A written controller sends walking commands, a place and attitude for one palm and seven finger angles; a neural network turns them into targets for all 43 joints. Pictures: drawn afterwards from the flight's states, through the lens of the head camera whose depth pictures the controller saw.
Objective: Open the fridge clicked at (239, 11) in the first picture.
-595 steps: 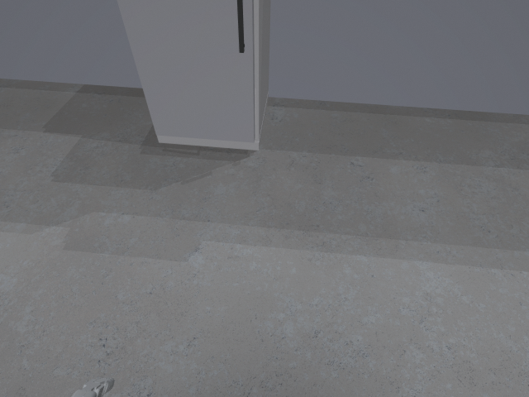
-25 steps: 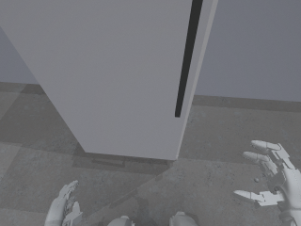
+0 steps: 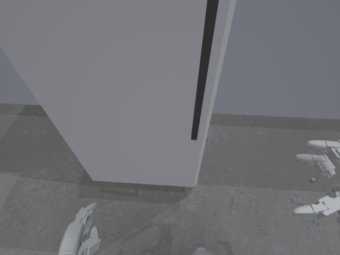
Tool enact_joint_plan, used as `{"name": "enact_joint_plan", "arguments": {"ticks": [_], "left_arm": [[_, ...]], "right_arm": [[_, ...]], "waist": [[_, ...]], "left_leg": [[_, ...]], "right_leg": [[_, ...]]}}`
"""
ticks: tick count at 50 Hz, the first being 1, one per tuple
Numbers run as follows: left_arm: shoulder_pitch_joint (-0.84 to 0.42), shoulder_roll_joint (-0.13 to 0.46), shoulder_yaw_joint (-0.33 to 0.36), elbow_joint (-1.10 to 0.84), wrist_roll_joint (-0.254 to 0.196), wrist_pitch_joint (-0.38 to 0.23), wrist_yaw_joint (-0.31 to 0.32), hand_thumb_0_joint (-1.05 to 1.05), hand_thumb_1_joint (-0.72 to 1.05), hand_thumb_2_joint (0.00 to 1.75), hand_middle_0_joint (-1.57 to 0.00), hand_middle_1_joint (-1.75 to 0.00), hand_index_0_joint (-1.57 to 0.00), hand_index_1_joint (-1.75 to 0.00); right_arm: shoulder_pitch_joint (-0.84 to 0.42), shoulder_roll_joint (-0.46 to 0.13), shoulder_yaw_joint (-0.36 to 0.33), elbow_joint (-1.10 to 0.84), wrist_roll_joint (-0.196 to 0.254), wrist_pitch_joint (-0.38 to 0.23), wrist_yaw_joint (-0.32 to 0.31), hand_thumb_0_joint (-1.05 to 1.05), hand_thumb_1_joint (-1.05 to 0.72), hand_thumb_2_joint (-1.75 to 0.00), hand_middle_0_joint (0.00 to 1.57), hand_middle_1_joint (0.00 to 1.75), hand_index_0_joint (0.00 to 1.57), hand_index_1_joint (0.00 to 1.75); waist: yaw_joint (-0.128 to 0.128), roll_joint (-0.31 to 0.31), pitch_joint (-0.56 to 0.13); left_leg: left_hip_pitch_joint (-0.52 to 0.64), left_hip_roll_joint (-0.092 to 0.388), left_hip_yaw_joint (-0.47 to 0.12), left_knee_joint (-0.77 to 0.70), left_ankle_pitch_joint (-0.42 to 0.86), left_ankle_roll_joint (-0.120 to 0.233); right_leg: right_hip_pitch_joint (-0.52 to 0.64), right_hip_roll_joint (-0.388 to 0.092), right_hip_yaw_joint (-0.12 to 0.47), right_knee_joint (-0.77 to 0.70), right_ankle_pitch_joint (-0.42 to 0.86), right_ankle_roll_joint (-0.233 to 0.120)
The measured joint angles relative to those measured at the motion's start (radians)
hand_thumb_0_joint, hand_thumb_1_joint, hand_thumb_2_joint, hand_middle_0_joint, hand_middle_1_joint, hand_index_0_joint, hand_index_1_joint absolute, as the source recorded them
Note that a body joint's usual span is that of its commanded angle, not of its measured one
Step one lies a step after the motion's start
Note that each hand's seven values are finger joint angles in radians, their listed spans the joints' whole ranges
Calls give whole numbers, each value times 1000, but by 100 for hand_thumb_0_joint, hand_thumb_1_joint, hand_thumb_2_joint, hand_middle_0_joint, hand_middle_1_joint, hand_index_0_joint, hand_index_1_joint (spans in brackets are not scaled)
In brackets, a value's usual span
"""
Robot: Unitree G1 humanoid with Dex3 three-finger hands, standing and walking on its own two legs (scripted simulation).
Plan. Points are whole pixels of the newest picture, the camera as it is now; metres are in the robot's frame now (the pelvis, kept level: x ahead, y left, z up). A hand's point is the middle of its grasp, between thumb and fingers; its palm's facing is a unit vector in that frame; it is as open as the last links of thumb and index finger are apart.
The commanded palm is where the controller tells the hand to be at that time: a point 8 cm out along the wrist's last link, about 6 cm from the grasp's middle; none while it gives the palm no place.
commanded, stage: raise the hand to about handle height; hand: right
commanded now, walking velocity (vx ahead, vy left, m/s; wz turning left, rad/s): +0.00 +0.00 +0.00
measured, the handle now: (201, 78) +0.52 -0.06 +0.14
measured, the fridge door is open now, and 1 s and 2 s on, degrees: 0 0 0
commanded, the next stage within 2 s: move the hooked fingers beside the handle in 0.52 s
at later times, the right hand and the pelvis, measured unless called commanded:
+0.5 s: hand (305, 180) +0.27 -0.26 +0.08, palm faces +0.06 +1.00 -0.03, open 13.9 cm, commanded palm +0.24 -0.31 +0.08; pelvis +0.00 +0.01 +0.00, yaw +0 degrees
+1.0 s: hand (275, 158) +0.32 -0.21 +0.08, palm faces +0.02 +1.00 -0.01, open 13.9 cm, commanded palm +0.29 -0.27 +0.08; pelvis -0.01 +0.02 +0.00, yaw +1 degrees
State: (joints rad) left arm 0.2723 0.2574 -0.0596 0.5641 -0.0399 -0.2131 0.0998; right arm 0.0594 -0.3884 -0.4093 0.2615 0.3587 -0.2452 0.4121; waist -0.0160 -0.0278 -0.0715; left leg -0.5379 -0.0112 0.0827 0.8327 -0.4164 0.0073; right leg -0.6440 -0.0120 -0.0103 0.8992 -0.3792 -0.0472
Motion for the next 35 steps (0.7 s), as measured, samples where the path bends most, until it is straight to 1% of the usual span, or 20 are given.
{"name": "enact_joint_plan", "arguments": {"ticks": [2,5,9,12,15,19,23,28,35], "left_arm": [[4,5,1,5,-3,2,2,2,90,90,-20,-30,-21,-30],[10,13,4,7,-7,5,4,2,90,90,-20,-30,-21,-30],[19,20,11,-1,-8,3,0,2,90,90,-20,-30,-21,-30],[22,22,15,-6,-3,0,-5,2,90,90,-20,-30,-21,-30],[20,20,18,-6,1,0,-9,2,90,90,-20,-30,-21,-30],[16,17,17,-2,1,1,-10,2,90,90,-20,-30,-21,-30],[11,16,14,-1,-1,2,-7,2,90,90,-20,-30,-21,-30],[5,13,9,-2,-4,0,-2,2,90,90,-20,-30,-21,-30],[5,14,9,0,-3,-7,0,2,90,90,-20,-30,-21,-30]], "right_arm": [[-26,-12,-11,28,4,10,15,-1,49,-30,30,120,30,120],[-50,-28,-14,71,9,40,42,-1,50,-30,30,120,30,120],[-42,-25,-6,92,11,58,63,-1,50,-30,29,120,30,120],[-32,-10,-5,83,6,43,55,-1,50,-30,30,120,30,120],[-27,4,-11,67,1,14,36,-1,50,-30,30,120,30,120],[-24,8,-16,58,1,-7,28,-1,50,-30,30,120,30,120],[-25,3,-7,63,-1,1,37,-1,50,-30,30,120,30,120],[-29,-2,-6,84,11,15,51,-1,50,-30,30,120,30,120],[-48,9,0,91,9,3,44,-1,50,-30,30,120,30,120]], "waist": [[1,-3,1],[5,-7,-1],[10,-7,-3],[10,0,2],[10,7,8],[9,8,9],[7,-2,8],[4,-9,5],[-2,-11,7]], "left_leg": [[7,0,1,-7,3,1],[14,1,-2,-19,9,1],[14,0,-10,-26,15,1],[10,-1,-13,-23,15,3],[9,-3,-12,-17,13,6],[9,-5,-7,-13,11,10],[13,-6,-3,-14,12,12],[12,-7,-4,-15,14,14],[6,-7,0,-6,12,18]], "right_leg": [[7,0,1,-7,3,0],[16,1,-2,-22,10,1],[22,0,-10,-37,17,1],[23,-1,-12,-38,19,3],[22,-3,-11,-35,18,6],[21,-5,-6,-29,17,9],[23,-6,-1,-29,19,12],[25,-6,-2,-35,24,14],[18,-6,2,-30,25,18]]}}
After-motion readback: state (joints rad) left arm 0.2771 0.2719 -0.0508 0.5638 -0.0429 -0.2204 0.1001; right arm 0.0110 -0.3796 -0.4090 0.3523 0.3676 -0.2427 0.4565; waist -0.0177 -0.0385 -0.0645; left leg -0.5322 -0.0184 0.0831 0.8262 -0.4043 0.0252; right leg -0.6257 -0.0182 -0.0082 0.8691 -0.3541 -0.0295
